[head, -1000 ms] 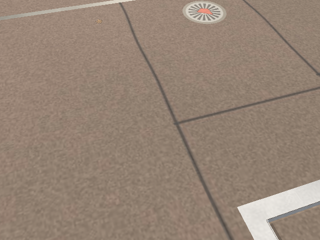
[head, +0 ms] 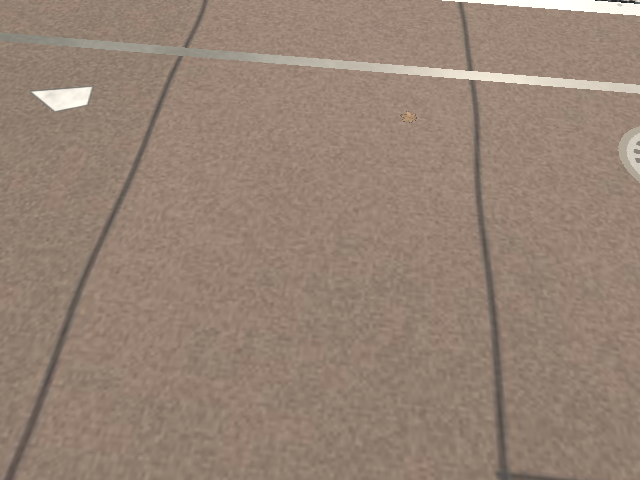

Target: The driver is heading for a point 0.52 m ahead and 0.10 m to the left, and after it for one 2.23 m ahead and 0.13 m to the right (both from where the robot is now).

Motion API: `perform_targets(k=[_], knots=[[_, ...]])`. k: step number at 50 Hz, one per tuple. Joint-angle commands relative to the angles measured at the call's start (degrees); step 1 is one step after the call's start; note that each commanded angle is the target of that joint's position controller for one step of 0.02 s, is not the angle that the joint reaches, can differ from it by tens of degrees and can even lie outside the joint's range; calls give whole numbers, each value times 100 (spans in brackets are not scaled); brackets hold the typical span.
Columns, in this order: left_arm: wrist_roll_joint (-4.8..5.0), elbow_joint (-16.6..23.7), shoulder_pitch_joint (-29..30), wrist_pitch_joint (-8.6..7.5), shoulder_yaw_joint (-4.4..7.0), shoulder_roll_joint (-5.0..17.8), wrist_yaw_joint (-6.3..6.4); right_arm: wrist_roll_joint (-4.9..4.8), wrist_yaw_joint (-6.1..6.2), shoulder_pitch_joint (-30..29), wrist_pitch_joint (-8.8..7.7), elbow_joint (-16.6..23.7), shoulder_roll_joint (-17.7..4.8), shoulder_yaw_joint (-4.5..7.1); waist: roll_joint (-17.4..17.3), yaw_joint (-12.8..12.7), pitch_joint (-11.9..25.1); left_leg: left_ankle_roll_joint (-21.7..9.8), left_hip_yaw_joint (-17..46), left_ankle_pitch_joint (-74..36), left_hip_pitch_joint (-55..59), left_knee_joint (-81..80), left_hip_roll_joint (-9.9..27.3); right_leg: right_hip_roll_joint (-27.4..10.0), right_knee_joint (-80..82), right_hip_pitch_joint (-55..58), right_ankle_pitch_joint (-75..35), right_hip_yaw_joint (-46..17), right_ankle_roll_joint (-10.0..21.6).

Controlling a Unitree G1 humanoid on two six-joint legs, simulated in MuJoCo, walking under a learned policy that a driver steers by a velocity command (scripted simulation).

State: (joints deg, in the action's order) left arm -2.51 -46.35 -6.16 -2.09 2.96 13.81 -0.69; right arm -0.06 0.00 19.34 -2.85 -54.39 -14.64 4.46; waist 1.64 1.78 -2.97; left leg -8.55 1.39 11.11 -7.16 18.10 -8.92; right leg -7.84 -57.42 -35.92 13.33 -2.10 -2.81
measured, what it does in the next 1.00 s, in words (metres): walks ahead, turning left: right foot, then left foot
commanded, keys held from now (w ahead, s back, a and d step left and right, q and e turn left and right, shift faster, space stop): w+q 0.58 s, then w+e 0.42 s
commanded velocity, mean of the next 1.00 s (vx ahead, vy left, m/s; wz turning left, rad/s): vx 0.50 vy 0.00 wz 0.32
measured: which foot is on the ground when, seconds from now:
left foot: down 0.00-0.28, up 0.30-0.76, down 0.78-1.00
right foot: up 0.00-0.26, down 0.28-0.80, up 0.82-1.00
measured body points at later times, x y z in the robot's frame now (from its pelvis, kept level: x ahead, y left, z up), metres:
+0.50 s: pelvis +0.28 -0.04 +0.00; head +0.31 -0.05 +0.45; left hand +0.28 +0.25 -0.11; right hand +0.46 -0.28 -0.13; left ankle +0.24 +0.08 -0.66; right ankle +0.31 -0.13 -0.74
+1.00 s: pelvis +0.50 +0.10 +0.01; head +0.51 +0.12 +0.45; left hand +0.47 +0.37 -0.14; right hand +0.65 -0.13 -0.11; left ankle +0.47 +0.17 -0.74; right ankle +0.56 -0.05 -0.66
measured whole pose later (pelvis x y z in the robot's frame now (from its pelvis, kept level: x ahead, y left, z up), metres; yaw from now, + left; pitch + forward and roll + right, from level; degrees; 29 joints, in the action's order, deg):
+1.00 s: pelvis +0.50 +0.10 +0.01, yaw +17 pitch +0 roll +0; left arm -1.3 -50.0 -17.6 -0.5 3.7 15.3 -2.1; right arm 1.2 0.0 16.5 -4.8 -49.2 -13.0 2.0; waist 2.3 -0.4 -1.5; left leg -3.3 -9.1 11.2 -8.0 18.6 -0.3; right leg -4.7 -62.2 -31.3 14.0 -0.1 2.3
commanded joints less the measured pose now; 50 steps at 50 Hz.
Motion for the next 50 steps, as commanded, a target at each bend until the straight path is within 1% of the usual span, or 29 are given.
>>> perform_targets(k=[1,6,9,11,12,13,14,15,16,17,18,20,21,24,29,32,34,36,37,38,39,40,41,42,43,44,45,46,50], knots=[[11,409,243,52,65,412,-17,0,-1,308,-83,322,-814,155,-382,26,38,-611,1400,-2108,106,-647,1455,163,631,-323,-658,255,-100],[57,790,1107,-1,-13,438,-65,48,39,795,-47,333,-858,155,-508,363,34,-515,1633,-2461,840,-347,1488,431,1598,-536,-1116,226,-5],[97,999,1344,-80,-44,521,-76,98,93,848,-36,385,-951,172,-607,381,6,-434,1853,-2826,1089,-57,1611,601,2171,-249,-1012,178,141],[119,918,808,-137,-8,675,-44,110,126,514,-49,505,-1077,202,-688,39,101,-200,1887,-3288,811,274,1601,756,2644,762,-719,145,307],[126,747,218,-171,54,827,10,114,103,327,-74,571,-1164,222,-682,-222,356,-64,1848,-3914,584,774,1495,937,2743,1647,-484,213,410],[118,518,-627,-236,125,979,79,72,45,183,-111,606,-1188,225,-428,-653,800,74,1629,-3988,294,1790,1191,899,3100,2781,-679,218,546],[-11,454,-1512,-288,217,1341,180,4,-19,213,-163,762,-841,129,35,-970,1579,189,1356,-2598,-475,3291,824,-165,3254,4168,268,-823,792],[-144,513,-1574,-236,320,1856,201,-175,-8,840,-144,952,-239,15,1441,-569,2203,376,686,1832,-2228,4920,-98,-1784,3791,5435,615,-3417,1368],[-21,548,-1226,-146,294,1519,160,40,37,923,-75,849,-738,54,1056,-349,1943,312,669,1878,-2765,5581,349,-1794,4072,4913,1260,-4237,1539],[35,634,-795,-125,167,966,146,112,15,597,-20,799,-813,79,348,-260,1042,341,575,1318,-2840,5605,655,-1558,4189,4042,1398,-3296,1436],[45,610,-581,-136,87,658,124,127,-36,301,5,823,-731,56,-19,-240,542,391,483,946,-2746,5333,859,-1212,4316,3407,859,-2371,1308],[54,454,-671,-193,51,589,138,206,-149,180,118,880,-616,44,393,-135,276,482,378,765,-2490,5007,1084,-802,4531,2836,-148,-1261,1099],[86,377,-772,-250,59,615,117,211,-194,169,181,903,-566,31,464,-106,274,503,322,713,-2435,4977,1109,-754,4585,2750,-573,-963,1095],[155,244,-1002,-389,103,693,59,208,-298,-281,272,1136,-467,-12,414,-109,240,558,254,378,-2857,4795,1231,-823,4790,2868,-1265,-387,1200],[138,79,-1240,-382,132,734,49,192,-417,-1248,251,1514,-329,-112,334,-249,17,672,-7,-620,-3218,3576,1333,-656,4926,3050,-1633,583,1138],[136,-86,-1513,-388,115,781,20,216,-447,-1739,192,1650,-155,-228,334,-375,-86,590,-257,-816,-2508,2332,1173,-576,4989,2848,-1782,849,1080],[167,-238,-1730,-335,133,912,13,246,-421,-1948,178,1705,-235,-237,364,-407,-160,512,-460,-531,-2280,1866,1103,-677,4915,3109,-2106,753,1113],[185,-380,-1875,-247,146,1032,4,293,-356,-1948,129,1699,-326,-226,384,-366,-115,389,-614,-117,-2008,1502,998,-750,4517,3496,-3018,625,1125],[181,-426,-1874,-217,152,1097,8,309,-316,-1685,81,1615,-373,-203,408,-222,53,320,-650,78,-1600,1293,854,-728,4048,3626,-3815,626,1091],[207,-466,-1834,-186,139,1098,12,345,-267,-951,1,1369,-442,-157,269,155,446,218,-678,-144,-646,820,714,-551,3147,3518,-4202,769,993],[230,-413,-1850,-193,74,919,4,443,-188,13,-74,1042,-723,-52,15,509,1112,84,-317,-188,840,777,1063,-277,1966,2774,-3281,875,879],[382,-23,-2028,-227,-106,271,-70,563,-70,715,-99,1019,-1425,114,-1241,641,2118,-434,2018,248,2851,620,3006,385,-128,793,-529,1114,581],[293,-55,-1991,-164,16,587,5,310,-6,745,-40,996,-1549,172,-1313,607,2374,-605,3236,-291,2597,-19,3586,860,-1173,132,1721,427,602],[257,-50,-1654,-108,105,762,36,221,6,319,-35,1000,-1272,94,-784,436,1555,-444,2294,-389,1902,-2,3267,558,-1362,-107,1383,-71,690],[281,-80,-1572,-116,70,605,3,187,-4,-81,-70,987,-841,-21,-709,203,848,-256,1578,-485,1116,-229,2958,355,-1087,-77,988,-39,690],[255,-171,-1608,-76,85,537,-19,161,-16,-339,-107,981,-552,-101,-704,27,486,-29,1075,-417,579,-495,2684,235,-796,112,733,-4,675],[156,-240,-1724,8,100,491,-54,113,0,-512,-138,954,-400,-151,-841,-151,261,127,707,-343,154,-722,2470,178,-657,319,524,16,620],[102,-301,-1853,80,102,410,-96,116,10,-535,-189,943,-371,-162,-936,-234,233,135,491,-507,-67,-835,2428,183,-676,507,351,47,571],[100,-109,-1264,194,139,303,-202,100,42,-315,-367,761,-469,-98,-645,-305,21,17,-166,-988,28,-1142,2388,126,-576,-113,-391,82,454]])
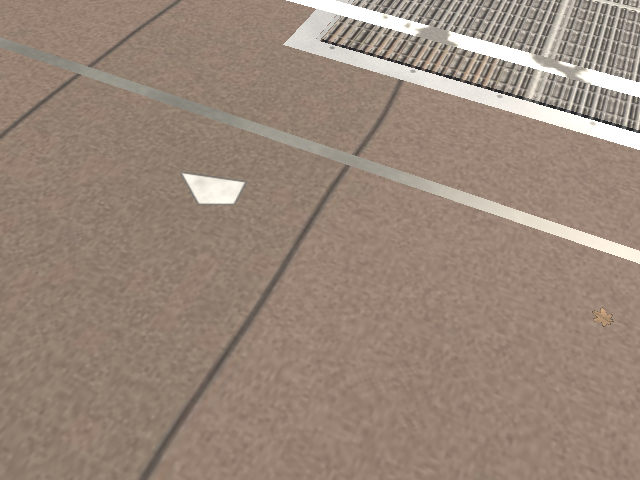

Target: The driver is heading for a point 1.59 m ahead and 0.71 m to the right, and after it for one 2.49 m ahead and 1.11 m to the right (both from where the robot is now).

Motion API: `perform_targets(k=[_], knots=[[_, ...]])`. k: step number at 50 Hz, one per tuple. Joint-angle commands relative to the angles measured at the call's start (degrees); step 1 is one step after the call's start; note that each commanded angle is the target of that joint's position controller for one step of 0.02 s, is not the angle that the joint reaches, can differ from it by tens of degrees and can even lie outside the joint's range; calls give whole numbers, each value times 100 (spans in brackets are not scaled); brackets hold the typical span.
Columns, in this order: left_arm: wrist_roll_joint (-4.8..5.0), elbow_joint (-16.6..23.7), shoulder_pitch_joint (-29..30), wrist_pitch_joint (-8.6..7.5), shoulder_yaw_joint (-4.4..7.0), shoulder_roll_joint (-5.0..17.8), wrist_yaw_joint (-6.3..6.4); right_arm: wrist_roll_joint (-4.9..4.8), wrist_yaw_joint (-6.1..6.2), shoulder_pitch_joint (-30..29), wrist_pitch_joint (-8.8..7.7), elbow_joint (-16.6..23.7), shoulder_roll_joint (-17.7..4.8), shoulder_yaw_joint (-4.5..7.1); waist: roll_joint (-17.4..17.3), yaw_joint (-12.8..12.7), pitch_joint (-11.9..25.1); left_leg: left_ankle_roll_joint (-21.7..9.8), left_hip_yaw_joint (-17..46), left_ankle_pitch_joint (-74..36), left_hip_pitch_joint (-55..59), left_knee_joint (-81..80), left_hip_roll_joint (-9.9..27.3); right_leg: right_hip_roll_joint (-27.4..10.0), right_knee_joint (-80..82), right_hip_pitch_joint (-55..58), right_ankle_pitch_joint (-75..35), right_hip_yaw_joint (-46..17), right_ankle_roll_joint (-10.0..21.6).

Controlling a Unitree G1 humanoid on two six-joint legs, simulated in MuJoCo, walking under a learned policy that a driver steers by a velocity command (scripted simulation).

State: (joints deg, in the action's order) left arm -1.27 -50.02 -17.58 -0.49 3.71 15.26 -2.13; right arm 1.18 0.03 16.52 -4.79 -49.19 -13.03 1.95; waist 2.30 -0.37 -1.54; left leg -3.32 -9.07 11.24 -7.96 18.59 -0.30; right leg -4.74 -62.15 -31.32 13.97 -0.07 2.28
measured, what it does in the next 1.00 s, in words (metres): walks ahead, turning right: right foot, then left foot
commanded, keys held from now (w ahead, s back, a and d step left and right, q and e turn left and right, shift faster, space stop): w+e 0.88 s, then w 0.12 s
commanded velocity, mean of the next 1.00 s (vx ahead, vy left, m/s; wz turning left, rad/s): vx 0.50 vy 0.00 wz -0.53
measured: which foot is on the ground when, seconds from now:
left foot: down 0.00-0.30, up 0.32-0.82, down 0.84-1.00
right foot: up 0.00-0.30, down 0.32-0.84, up 0.86-1.00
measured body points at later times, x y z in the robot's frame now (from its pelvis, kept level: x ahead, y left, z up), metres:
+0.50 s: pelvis +0.26 -0.07 -0.01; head +0.29 -0.09 +0.44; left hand +0.41 +0.18 -0.13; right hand +0.30 -0.35 -0.13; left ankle +0.28 +0.09 -0.66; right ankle +0.27 -0.12 -0.75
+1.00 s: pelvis +0.54 -0.12 -0.01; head +0.57 -0.12 +0.44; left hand +0.76 +0.07 -0.14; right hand +0.49 -0.41 -0.11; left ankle +0.62 -0.05 -0.75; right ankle +0.41 -0.18 -0.66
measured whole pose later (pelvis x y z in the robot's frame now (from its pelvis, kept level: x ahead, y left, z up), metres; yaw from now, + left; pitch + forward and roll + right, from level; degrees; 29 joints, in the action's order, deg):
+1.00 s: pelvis +0.54 -0.12 -0.01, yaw -35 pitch +1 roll +0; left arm -1.8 -44.7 -16.6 -1.2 3.9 18.3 -1.6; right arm 2.0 0.0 12.7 -4.1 -43.4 -14.7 1.8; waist 2.8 -0.7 -1.5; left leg -1.9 -3.7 10.5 -15.9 25.2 -0.5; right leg 2.5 -63.9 -24.1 19.9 -3.5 3.6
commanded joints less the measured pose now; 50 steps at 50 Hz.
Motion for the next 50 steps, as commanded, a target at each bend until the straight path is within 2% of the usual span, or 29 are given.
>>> perform_targets(k=[1,4,6,10,13,14,15,16,17,18,19,20,21,22,23,26,31,36,37,39,40,41,42,43,44,45,46,48,50], knots=[[-29,315,56,42,64,144,-68,-19,47,59,-179,190,-616,156,-680,-67,-168,-531,730,-1094,187,-1201,1521,-200,15,-757,-633,-114,-80],[-42,516,606,35,22,77,-113,-9,60,226,-178,71,-581,149,-620,11,-312,-546,295,-1304,321,-1185,1455,-168,813,-925,-1160,1,-106],[-57,665,1012,21,-34,23,-161,-8,75,300,-173,17,-646,164,-638,98,-397,-514,24,-1465,382,-1157,1444,-109,1501,-743,-1463,207,-52],[-102,947,1549,9,-69,84,-222,6,123,647,-97,-167,-836,221,-580,241,-497,-415,-311,-2365,1038,-848,1630,58,2323,-542,-1111,621,257],[-112,942,1238,15,-7,216,-160,27,159,619,7,-205,-1072,274,-747,40,-154,-288,-585,-4921,1484,277,1646,575,2523,163,-225,989,612],[-102,841,794,-7,49,306,-119,36,158,588,73,-201,-1173,302,-764,-163,135,-279,-623,-5498,1522,1083,1635,809,2600,645,106,1047,760],[-122,635,68,-68,132,428,-57,14,144,532,132,-168,-1245,319,-649,-499,569,-201,-679,-5164,1201,2260,1568,1012,2989,1589,59,980,923],[-191,384,-815,-106,304,876,38,11,124,492,136,-31,-1134,283,-155,-885,1120,-1,-703,-3562,81,3934,1383,478,3394,3032,358,17,1197],[-147,452,-600,-81,490,1671,98,-31,-2,765,91,395,-358,128,1300,-376,1502,394,-400,1821,-2657,6093,148,-1279,3827,4818,213,-3151,2133],[53,526,-790,-18,491,1620,101,20,-22,-22,14,572,-810,191,341,-740,1739,392,972,1849,-3396,6593,-50,-1449,4570,4911,150,-4286,2242],[62,469,-467,2,440,1437,156,-52,-45,-361,-64,704,-766,165,82,-579,915,315,1119,1217,-3739,6402,325,-1398,4619,4323,-282,-3322,2061],[89,460,-218,-16,345,1076,176,-57,-26,-270,-123,649,-739,139,-287,-321,449,287,1094,785,-3430,5792,549,-1162,4658,3517,-989,-2728,1804],[103,482,43,-53,282,870,192,6,-10,-216,-86,594,-733,149,-408,-84,199,314,1117,693,-3058,5372,674,-825,4708,2923,-1538,-2210,1578],[135,519,205,-93,226,715,204,102,-11,-47,20,578,-721,142,-316,98,208,393,1134,657,-2663,5125,717,-623,4790,2531,-1927,-1874,1501],[140,539,228,-151,198,670,189,150,-25,27,130,562,-693,140,-276,170,276,457,1126,687,-2449,4946,721,-502,4832,2347,-2181,-1701,1485],[133,492,-6,-272,239,877,161,164,-77,-189,299,692,-553,105,-203,180,206,611,959,414,-2546,4295,678,-252,4969,2102,-2302,-1443,1464],[135,441,-524,-259,256,916,162,120,-112,-1326,304,1075,-555,63,62,-247,-35,713,948,-681,-3043,2839,568,-85,4993,2453,-1891,-1565,1200],[61,437,-885,-231,274,1007,219,55,-150,-2032,199,1369,-608,9,147,-522,-25,616,953,-877,-2921,1875,263,-193,4522,3013,-2540,-1852,1101],[45,463,-858,-230,282,1045,238,45,-147,-2033,174,1407,-654,13,186,-487,-21,564,995,-781,-2746,1700,215,-239,4408,3050,-2648,-1955,1043],[25,566,-558,-236,303,1143,269,27,-118,-1585,124,1331,-805,56,267,-196,35,420,1047,-439,-1882,1283,87,-267,4127,2824,-2839,-2104,831],[20,619,-382,-253,311,1198,255,22,-73,-1087,93,1188,-924,110,265,42,209,328,984,-203,-1126,1143,-67,-179,3727,2623,-3260,-2113,714],[60,629,-276,-286,294,1169,214,49,-8,-347,26,988,-1066,179,-5,436,569,191,987,-303,-94,754,-43,149,2796,2368,-3364,-1889,570],[126,759,-302,-336,187,812,160,171,91,519,-31,926,-1462,278,-594,766,1349,-90,2047,712,1203,503,1026,550,1273,1751,-2299,-1470,408],[267,968,-842,-328,73,286,167,272,128,647,29,973,-1989,384,-1894,443,1879,-642,4615,1397,2430,-119,2533,1446,-236,10,1550,-765,225],[69,846,-948,-248,103,732,213,165,97,348,107,973,-1681,366,-1492,225,1586,-843,5382,2007,1972,-306,2595,988,-913,-573,1638,-730,284],[-5,763,-634,-207,125,820,183,110,70,-1,123,1043,-1126,239,-733,194,836,-767,4530,2000,1215,-376,2318,717,-972,-575,1072,-715,275],[-21,779,-359,-199,96,717,123,93,37,-195,109,992,-829,160,-433,156,399,-674,3648,1308,633,-474,1966,553,-721,-445,697,-655,225],[-93,789,-277,-120,64,580,24,82,30,-159,35,826,-701,109,-861,43,175,-507,2577,95,118,-637,1489,389,-345,-153,507,-601,120],[-103,777,-289,-55,32,498,-21,24,-33,54,-91,660,-749,124,-905,-5,235,-582,2153,-908,50,-682,1410,454,-207,-46,414,-591,63]])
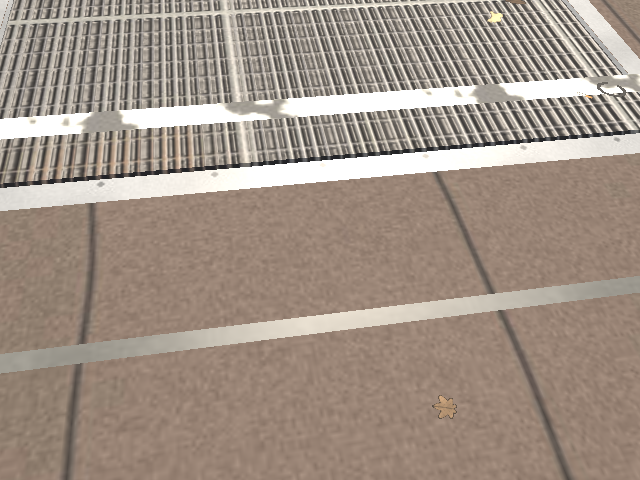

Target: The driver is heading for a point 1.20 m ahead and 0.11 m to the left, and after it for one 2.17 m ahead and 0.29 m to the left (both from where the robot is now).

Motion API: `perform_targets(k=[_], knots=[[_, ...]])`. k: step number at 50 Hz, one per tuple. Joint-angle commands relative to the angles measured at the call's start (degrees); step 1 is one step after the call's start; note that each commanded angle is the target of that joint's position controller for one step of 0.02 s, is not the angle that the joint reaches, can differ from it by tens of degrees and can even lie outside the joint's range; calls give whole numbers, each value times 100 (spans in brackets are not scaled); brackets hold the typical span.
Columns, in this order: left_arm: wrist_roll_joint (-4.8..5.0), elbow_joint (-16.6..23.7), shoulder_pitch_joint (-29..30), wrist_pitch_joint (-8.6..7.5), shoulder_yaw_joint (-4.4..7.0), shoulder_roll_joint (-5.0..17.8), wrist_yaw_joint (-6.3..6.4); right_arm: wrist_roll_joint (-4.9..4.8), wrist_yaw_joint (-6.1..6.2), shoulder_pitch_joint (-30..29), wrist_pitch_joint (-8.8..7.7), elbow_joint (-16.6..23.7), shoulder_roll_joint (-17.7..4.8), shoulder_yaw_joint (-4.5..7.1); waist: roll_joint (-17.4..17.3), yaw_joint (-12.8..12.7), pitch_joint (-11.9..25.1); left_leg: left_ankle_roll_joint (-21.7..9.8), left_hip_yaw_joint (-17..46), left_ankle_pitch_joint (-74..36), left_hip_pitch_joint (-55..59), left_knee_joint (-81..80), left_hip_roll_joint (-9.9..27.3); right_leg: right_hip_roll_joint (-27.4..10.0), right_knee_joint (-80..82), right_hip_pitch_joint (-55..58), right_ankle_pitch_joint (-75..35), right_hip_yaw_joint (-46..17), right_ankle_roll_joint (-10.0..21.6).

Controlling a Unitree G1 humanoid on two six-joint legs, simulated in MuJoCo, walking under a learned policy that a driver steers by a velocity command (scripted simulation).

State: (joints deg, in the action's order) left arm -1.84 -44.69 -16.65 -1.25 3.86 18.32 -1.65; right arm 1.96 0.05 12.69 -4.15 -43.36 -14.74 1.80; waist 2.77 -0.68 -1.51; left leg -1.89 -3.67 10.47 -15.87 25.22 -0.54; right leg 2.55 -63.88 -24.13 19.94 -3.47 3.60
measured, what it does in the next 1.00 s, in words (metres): walks ahead: right foot, then left foot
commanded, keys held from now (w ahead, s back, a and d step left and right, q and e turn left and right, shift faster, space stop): w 0.96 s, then no key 0.04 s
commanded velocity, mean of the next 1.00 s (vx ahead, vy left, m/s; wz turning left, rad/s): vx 0.50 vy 0.00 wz -0.09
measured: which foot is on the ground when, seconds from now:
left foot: down 0.00-0.32, up 0.34-0.84, down 0.86-1.00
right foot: up 0.00-0.30, down 0.32-0.86, up 0.88-1.00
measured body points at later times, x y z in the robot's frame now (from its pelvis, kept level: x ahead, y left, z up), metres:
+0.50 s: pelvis +0.25 -0.06 +0.00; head +0.27 -0.07 +0.45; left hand +0.35 +0.20 -0.11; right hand +0.29 -0.32 -0.14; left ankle +0.22 +0.09 -0.66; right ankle +0.26 -0.12 -0.74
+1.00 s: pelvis +0.52 -0.02 +0.00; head +0.55 -0.01 +0.45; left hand +0.57 +0.24 -0.15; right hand +0.60 -0.29 -0.12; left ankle +0.57 +0.04 -0.74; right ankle +0.42 -0.15 -0.65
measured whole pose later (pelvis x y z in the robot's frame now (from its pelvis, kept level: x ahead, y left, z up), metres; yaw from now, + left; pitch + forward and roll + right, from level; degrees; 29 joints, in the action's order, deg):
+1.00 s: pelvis +0.52 -0.02 +0.00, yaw -3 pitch +0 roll +0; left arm -1.3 -54.0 -17.8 -3.5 2.2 14.3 -0.4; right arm 1.1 -0.6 12.5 -3.5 -50.9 -14.0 2.6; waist 1.5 -1.0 -3.1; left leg -5.0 -5.9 9.5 -15.9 25.4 -2.3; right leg -0.9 -64.9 -20.6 18.9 -0.5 4.1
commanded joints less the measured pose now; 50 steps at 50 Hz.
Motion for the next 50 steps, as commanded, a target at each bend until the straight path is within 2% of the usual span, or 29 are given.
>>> perform_targets(k=[1,5,8,10,13,14,15,16,17,18,19,20,21,23,26,31,34,37,39,40,41,42,43,44,45,46,47,49,50], knots=[[-44,277,-281,31,5,173,-84,-77,-61,504,-201,10,-615,153,-924,7,224,-782,1457,-1072,878,-1401,1443,-262,73,-863,-270,-264,-97],[-59,544,580,15,-90,82,-142,-106,-89,664,-213,-188,-682,182,-823,102,-26,-859,895,-1035,939,-1735,1366,-411,1072,-1280,-943,-97,-254],[-37,707,1202,-32,-217,-81,-196,-127,-109,814,-175,-335,-727,197,-851,228,-99,-771,465,-1231,806,-1750,1196,-508,2173,-833,-1426,364,-283],[-25,771,1471,-56,-248,-64,-191,-130,-116,1038,-148,-461,-818,222,-879,317,-112,-724,422,-1417,902,-1647,1248,-490,2626,-540,-1405,595,-218],[-28,811,1524,-95,-228,57,-120,-119,-102,1214,-69,-624,-964,263,-886,285,-140,-675,495,-1948,1266,-1311,1475,-397,3048,-227,-1036,736,-3],[-51,746,1309,-121,-207,87,-88,-127,-93,1193,-38,-659,-1004,270,-855,158,-55,-629,430,-2503,1342,-960,1467,-276,3257,126,-908,809,90],[-94,544,750,-170,-164,125,-46,-153,-86,1176,-6,-701,-980,256,-666,-127,204,-531,203,-3161,1297,-180,1290,-119,3662,891,-1017,865,202],[-174,225,-147,-228,-67,339,16,-156,-78,1218,-2,-684,-816,196,-403,-450,777,-406,-21,-2944,831,939,1013,-254,3723,2135,-940,632,360],[-279,127,-1064,-257,74,898,104,-216,-95,1206,-19,-365,-416,71,539,-765,1590,-176,-328,-917,-541,2846,578,-1854,4010,3649,-155,-1306,778],[-88,70,-1150,-191,186,1314,143,-171,-85,1502,0,-294,-370,96,1346,-561,1783,-107,-3,2099,-1928,4139,-211,-2752,4804,4049,-283,-3477,1277],[80,57,-776,-161,131,971,149,-60,-49,1071,69,-340,-759,206,516,-474,1047,-182,520,1787,-2391,4508,171,-2444,4766,3550,-229,-2900,1211],[89,99,-348,-185,27,595,134,-92,-93,832,40,-285,-652,182,294,-275,453,-213,539,1281,-2400,4336,372,-2160,4865,2863,-625,-2140,1078],[76,102,-76,-220,-42,338,109,-120,-117,776,39,-320,-538,158,164,-93,228,-192,520,954,-2127,3993,533,-1853,5070,2346,-1032,-1583,886],[98,37,96,-293,-105,126,118,-12,-166,968,167,-469,-436,141,277,165,111,-59,457,675,-1616,3675,635,-1487,5338,1785,-1646,-916,706],[150,-184,-192,-398,-56,242,123,17,-238,684,253,-408,-344,141,133,216,39,77,347,263,-1795,3469,651,-1417,5577,1766,-2250,-571,841],[158,-496,-616,-400,-51,224,118,2,-253,-467,255,-77,-249,79,52,-6,-279,223,206,-648,-2279,2251,708,-1275,5757,2003,-2511,-147,846],[135,-684,-885,-405,-41,288,128,-26,-252,-1030,230,86,-202,22,65,-163,-356,150,57,-985,-2083,1483,569,-1289,5705,2215,-2846,20,792],[96,-871,-1083,-383,-35,347,169,-34,-232,-1364,204,222,-282,22,69,-221,-446,-35,8,-875,-1988,1027,455,-1458,5548,2655,-3193,23,742],[74,-953,-1035,-365,-22,410,204,-29,-209,-1319,171,241,-340,43,70,-128,-435,-211,-43,-527,-1735,795,334,-1555,5272,2912,-3821,60,679],[65,-972,-943,-361,-15,456,218,-27,-181,-1098,148,181,-381,69,96,1,-318,-314,-111,-298,-1340,680,191,-1548,4943,2969,-4579,131,610],[51,-996,-865,-349,-1,513,225,-18,-135,-610,118,26,-460,118,116,222,-44,-424,-193,-107,-701,553,-7,-1486,4325,2985,-5360,217,531],[61,-1011,-790,-322,-11,502,224,21,-79,315,64,-295,-560,187,-48,623,453,-574,-261,-273,426,207,-151,-1251,3235,2740,-5505,431,417],[98,-890,-801,-334,-75,341,221,145,-6,1362,16,-552,-943,306,-414,977,1137,-848,674,72,1969,151,722,-990,1669,1675,-4022,603,310],[297,-772,-1502,-344,-202,-304,154,187,14,1770,35,-626,-1647,497,-1878,696,1891,-1674,3617,626,3588,-406,2451,149,-634,-450,-101,833,15],[112,-844,-1106,-331,-57,276,188,-72,-35,1336,97,-591,-1315,438,-1064,654,1663,-1596,4244,769,3173,-959,2327,102,-1134,-1035,810,-55,126],[114,-708,-678,-342,-26,280,168,-125,-44,685,101,-506,-1024,356,-768,387,730,-1428,3188,767,2319,-998,2136,-248,-1086,-1235,323,-78,167],[121,-676,-448,-369,-60,179,143,-101,-70,361,66,-481,-655,263,-481,272,341,-1282,2582,267,1634,-1207,1886,-465,-750,-1079,-65,-26,169],[11,-751,-528,-238,-85,-4,112,-126,-44,185,-12,-609,-350,162,-666,-46,-15,-965,1631,-956,791,-1431,1439,-692,-196,-512,-290,79,47],[-17,-819,-611,-164,-100,-103,98,-118,-44,271,-67,-676,-309,138,-654,-104,18,-965,1349,-2008,634,-1395,1385,-656,-135,-257,-288,153,-33]])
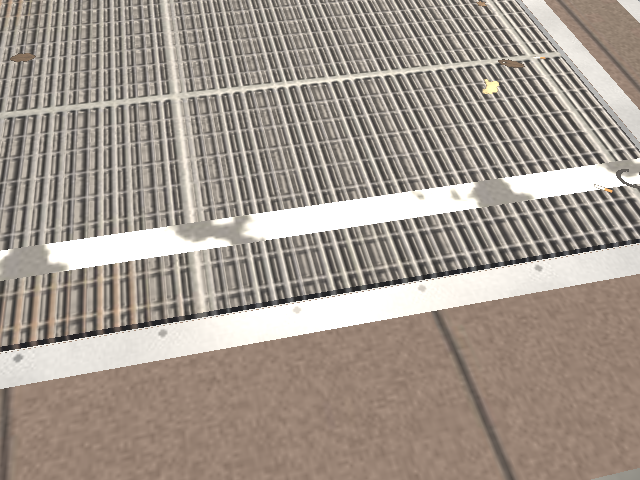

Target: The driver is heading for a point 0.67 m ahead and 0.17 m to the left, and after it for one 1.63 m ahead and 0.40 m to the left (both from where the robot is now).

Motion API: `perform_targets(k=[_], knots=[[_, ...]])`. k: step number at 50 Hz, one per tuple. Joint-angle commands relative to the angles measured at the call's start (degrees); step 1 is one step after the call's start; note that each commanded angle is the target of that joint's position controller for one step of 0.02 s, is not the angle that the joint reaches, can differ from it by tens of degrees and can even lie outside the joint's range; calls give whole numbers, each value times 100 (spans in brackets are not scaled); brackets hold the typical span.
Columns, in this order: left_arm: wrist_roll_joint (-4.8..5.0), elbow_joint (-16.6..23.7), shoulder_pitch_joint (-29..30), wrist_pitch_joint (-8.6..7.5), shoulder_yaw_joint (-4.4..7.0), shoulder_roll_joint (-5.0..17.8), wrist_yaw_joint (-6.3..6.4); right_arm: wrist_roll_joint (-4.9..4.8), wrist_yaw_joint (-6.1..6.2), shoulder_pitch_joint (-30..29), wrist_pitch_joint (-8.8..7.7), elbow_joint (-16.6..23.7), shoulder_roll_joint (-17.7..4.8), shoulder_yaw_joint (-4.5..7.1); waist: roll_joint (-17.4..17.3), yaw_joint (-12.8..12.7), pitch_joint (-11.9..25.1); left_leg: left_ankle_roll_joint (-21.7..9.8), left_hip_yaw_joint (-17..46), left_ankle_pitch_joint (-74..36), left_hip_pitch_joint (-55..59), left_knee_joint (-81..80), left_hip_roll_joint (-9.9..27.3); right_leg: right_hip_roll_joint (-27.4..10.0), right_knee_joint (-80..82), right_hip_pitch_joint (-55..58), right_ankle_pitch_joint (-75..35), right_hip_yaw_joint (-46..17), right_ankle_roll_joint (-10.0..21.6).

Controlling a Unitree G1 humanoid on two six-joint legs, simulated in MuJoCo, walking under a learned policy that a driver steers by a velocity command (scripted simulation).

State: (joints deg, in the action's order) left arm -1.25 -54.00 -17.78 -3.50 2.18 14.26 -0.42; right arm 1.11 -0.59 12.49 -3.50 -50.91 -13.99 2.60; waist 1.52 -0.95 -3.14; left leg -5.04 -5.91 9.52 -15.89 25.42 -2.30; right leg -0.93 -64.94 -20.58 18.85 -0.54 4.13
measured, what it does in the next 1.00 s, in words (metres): walks ahead: right foot, then left foot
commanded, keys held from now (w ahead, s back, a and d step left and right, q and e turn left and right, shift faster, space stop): no key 0.30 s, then w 0.70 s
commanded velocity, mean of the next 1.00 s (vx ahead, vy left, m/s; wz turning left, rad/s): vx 0.34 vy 0.00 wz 0.00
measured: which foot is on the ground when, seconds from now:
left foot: down 0.00-0.34, up 0.36-0.78, down 0.80-1.00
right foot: up 0.00-0.30, down 0.32-0.80, up 0.82-1.00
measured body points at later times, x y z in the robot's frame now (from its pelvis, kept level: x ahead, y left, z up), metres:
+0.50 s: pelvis +0.16 -0.03 +0.00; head +0.17 -0.04 +0.45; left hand +0.19 +0.23 -0.14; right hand +0.21 -0.27 -0.15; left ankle +0.12 +0.08 -0.68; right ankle +0.21 -0.10 -0.74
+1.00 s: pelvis +0.32 +0.04 +0.01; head +0.33 +0.06 +0.46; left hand +0.40 +0.28 -0.14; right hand +0.28 -0.21 -0.13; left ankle +0.27 +0.11 -0.74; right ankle +0.36 -0.11 -0.67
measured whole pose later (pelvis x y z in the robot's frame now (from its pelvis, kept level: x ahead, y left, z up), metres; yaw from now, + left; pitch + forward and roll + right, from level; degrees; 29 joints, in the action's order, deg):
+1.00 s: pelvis +0.32 +0.04 +0.01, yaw +1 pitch +1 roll -1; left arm -2.2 -57.0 -10.5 -2.7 3.8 13.2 -2.2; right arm 0.8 0.4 24.4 -5.0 -60.2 -10.1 2.4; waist 1.9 1.2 1.0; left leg -4.1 -4.1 11.5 -3.5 13.6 -2.1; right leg -3.1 -54.5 -31.1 10.5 1.7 2.8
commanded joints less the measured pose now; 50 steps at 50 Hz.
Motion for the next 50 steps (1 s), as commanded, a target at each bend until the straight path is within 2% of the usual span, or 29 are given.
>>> perform_targets(k=[1,3,7,11,14,15,16,17,18,19,20,21,22,23,25,26,30,33,36,38,39,40,41,42,43,44,46,50], knots=[[-80,90,-543,107,57,230,-29,-42,16,431,-191,-9,-414,56,-471,-131,232,-703,1331,-2974,599,-1333,1542,-262,39,-520,-166,-73,-160],[-67,101,-421,162,49,163,-26,-55,14,551,-243,-138,-548,69,-485,-208,271,-722,891,-4082,618,-1240,1446,-221,409,-589,-382,42,-279],[-14,238,322,187,-41,51,-4,-47,42,614,-151,-286,-486,-4,-716,-57,231,-549,356,-4373,638,-1144,1130,-184,1843,-451,-1103,315,-367],[17,207,635,178,-73,97,101,-35,92,896,-65,-508,-486,-27,-735,148,341,-521,449,-4231,1042,-866,1267,-51,2647,-136,-1373,376,-291],[-3,71,490,115,-52,146,173,-44,156,802,13,-612,-436,-43,-692,84,228,-451,680,-3773,1186,-418,1398,-1,3355,220,-1173,308,-114],[-27,-60,216,59,-47,127,195,-76,179,719,34,-639,-409,-52,-519,-71,245,-309,683,-3365,1109,-87,1295,1,4001,685,-1646,274,-48],[-61,-171,-92,-16,11,356,220,-59,181,903,32,-664,-392,-56,-172,-97,505,-143,656,-2372,939,340,1080,-302,4205,1347,-2656,-35,21],[-85,-229,-411,-48,123,799,221,-14,186,1327,34,-645,-225,-90,483,87,892,-78,419,-186,423,1051,683,-1104,3874,2135,-3651,-784,271],[64,-332,-730,69,259,1108,183,-89,178,1803,116,-786,78,-136,1413,-62,1157,6,-12,2261,-635,2222,-80,-1934,4327,2685,-2713,-2127,1246],[108,-352,-877,130,254,923,130,20,171,1162,192,-673,-434,-4,1026,-367,834,20,307,3161,-1378,3260,-86,-2115,4977,2439,-664,-2884,1500],[89,-263,-463,155,199,722,107,95,99,649,214,-518,-494,53,557,-232,365,-2,640,2616,-1606,3528,150,-1885,5368,1864,997,-2740,1350],[36,-183,-64,171,152,537,102,69,26,380,209,-443,-396,55,429,-75,31,5,722,2064,-1617,3361,329,-1683,5700,1331,1628,-2480,1137],[39,-169,115,155,139,446,125,56,-22,293,198,-410,-327,62,473,71,-129,46,725,1668,-1449,3105,441,-1510,5922,989,1508,-2170,937],[60,-184,209,118,131,362,140,84,-40,411,194,-483,-218,47,479,179,-46,116,675,1378,-1177,2959,474,-1325,5997,872,1113,-1843,798],[69,-261,105,34,145,352,150,113,-42,599,193,-624,-83,32,298,233,214,213,528,1067,-864,2799,441,-1137,5940,866,482,-1355,756],[74,-304,38,7,157,389,155,106,-39,505,196,-597,-68,31,293,222,224,258,482,1009,-881,2600,459,-1113,5953,877,462,-1235,774],[52,-423,-218,-8,219,563,142,78,-43,-95,223,-360,-83,12,425,59,95,391,343,776,-981,1776,530,-1186,6106,860,821,-1130,841],[43,-455,-304,-5,261,647,110,57,-47,-283,208,-256,-120,13,399,-2,64,395,237,752,-800,1305,510,-1232,6069,787,967,-1077,853],[53,-462,-239,7,300,690,76,32,-32,-197,154,-232,-140,25,362,51,21,315,95,720,-310,775,430,-1241,5890,578,1130,-1018,820],[92,-438,-36,30,314,658,65,33,-1,322,87,-402,-96,38,165,326,4,235,-53,531,628,102,284,-1053,5417,58,1379,-821,696],[70,-404,59,30,283,510,68,39,36,818,30,-567,-169,72,-53,515,32,176,108,834,1305,-240,308,-817,4856,-392,1493,-633,584],[23,-245,313,7,183,136,50,102,106,1519,-47,-746,-526,158,-958,768,57,7,1439,1911,1935,-1105,1224,-323,3407,-1095,1177,-40,339],[53,17,449,-46,76,-259,-14,37,131,1937,-53,-811,-1187,315,-2129,807,-8,-484,3659,3567,2433,-2197,2426,412,1900,-2410,1133,643,139],[-124,27,558,-35,193,263,-37,49,139,1658,-16,-799,-967,281,-1272,583,-317,-717,3876,3675,1892,-2178,2592,78,1073,-2536,820,116,216],[-103,-29,517,-39,234,337,-109,24,107,1107,-36,-624,-674,202,-801,265,-361,-614,3378,3236,1562,-2068,2247,-119,854,-2382,261,-97,217],[-60,-110,391,-51,225,272,-158,-1,84,850,-77,-542,-521,166,-689,103,-256,-465,2838,2575,1453,-2090,1972,-211,857,-2170,-109,-107,147],[-96,-185,436,-24,218,194,-196,-41,106,837,-187,-544,-329,111,-641,50,-116,-319,1995,1180,1501,-2094,1597,-313,888,-1946,-649,49,-29],[-97,-12,1047,84,172,30,-187,-41,123,1496,-260,-819,-223,66,-562,179,-119,-458,1361,-760,1720,-1889,1430,-350,1036,-2214,-1133,274,-263]])
Keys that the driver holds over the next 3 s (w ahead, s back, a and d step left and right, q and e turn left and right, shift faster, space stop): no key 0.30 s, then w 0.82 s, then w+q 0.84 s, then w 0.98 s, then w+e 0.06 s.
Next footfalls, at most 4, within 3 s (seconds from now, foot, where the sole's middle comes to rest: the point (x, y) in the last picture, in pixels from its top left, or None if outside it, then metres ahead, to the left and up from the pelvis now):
0.32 right None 0.25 -0.11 -0.78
0.80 left None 0.31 0.11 -0.78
1.28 right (359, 405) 0.64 -0.07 -0.78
1.82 left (259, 313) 0.87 0.17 -0.78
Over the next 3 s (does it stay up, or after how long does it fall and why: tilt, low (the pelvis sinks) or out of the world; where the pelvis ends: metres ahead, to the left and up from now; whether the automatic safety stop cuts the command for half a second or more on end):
stays up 1.32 0.39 -0.01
